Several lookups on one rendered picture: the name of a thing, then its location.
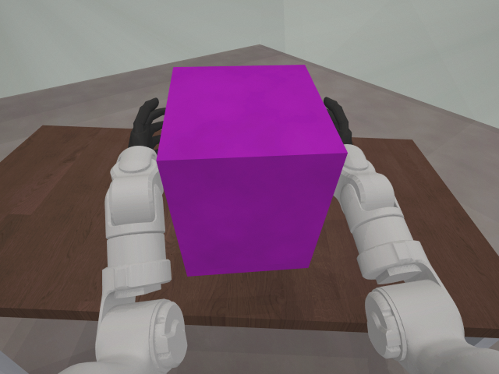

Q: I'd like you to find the robot left forearm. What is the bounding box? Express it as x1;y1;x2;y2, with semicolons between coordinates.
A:
95;146;172;359

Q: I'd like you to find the robot left hand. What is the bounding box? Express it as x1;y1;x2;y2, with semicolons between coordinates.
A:
128;97;166;154

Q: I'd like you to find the table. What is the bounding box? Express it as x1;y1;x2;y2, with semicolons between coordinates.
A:
0;125;499;374

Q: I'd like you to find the robot right upper arm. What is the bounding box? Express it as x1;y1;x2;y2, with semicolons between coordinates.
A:
365;279;499;374

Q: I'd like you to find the robot right forearm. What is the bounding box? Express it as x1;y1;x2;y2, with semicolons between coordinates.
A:
333;144;465;338

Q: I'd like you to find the carton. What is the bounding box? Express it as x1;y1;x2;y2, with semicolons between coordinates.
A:
156;65;348;277

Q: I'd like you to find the robot right hand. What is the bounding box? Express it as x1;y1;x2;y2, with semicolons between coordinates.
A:
324;97;352;145

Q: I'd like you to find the robot left upper arm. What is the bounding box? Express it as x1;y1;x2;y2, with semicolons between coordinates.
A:
58;299;187;374

